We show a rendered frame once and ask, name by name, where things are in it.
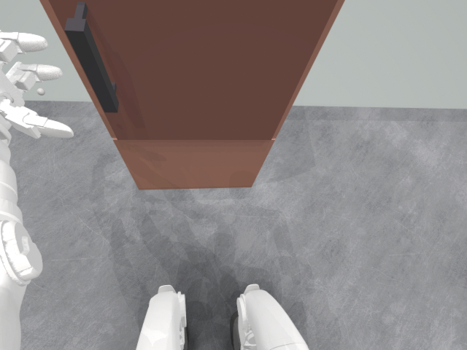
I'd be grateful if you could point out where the left robot forearm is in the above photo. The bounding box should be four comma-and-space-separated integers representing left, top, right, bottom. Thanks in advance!
0, 123, 23, 225

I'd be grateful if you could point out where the robot left upper arm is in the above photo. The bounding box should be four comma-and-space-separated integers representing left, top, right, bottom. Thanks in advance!
0, 220, 42, 350

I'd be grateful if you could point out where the robot thigh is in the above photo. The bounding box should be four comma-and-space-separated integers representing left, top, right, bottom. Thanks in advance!
136, 291, 186, 350
236, 289, 309, 350

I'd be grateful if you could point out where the right robot thigh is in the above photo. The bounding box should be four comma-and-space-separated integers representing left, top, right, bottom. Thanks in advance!
236, 289, 309, 350

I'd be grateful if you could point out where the left robot hand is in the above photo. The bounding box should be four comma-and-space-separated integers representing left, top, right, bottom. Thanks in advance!
0, 30, 74, 139

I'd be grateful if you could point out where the cupboard door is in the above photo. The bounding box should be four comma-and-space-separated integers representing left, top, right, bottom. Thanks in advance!
49, 0, 338, 140

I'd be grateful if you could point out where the handle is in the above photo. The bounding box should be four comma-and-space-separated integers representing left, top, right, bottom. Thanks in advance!
64, 1, 119, 113

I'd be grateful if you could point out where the left robot thigh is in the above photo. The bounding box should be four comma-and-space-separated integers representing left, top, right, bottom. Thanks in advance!
136, 291, 186, 350

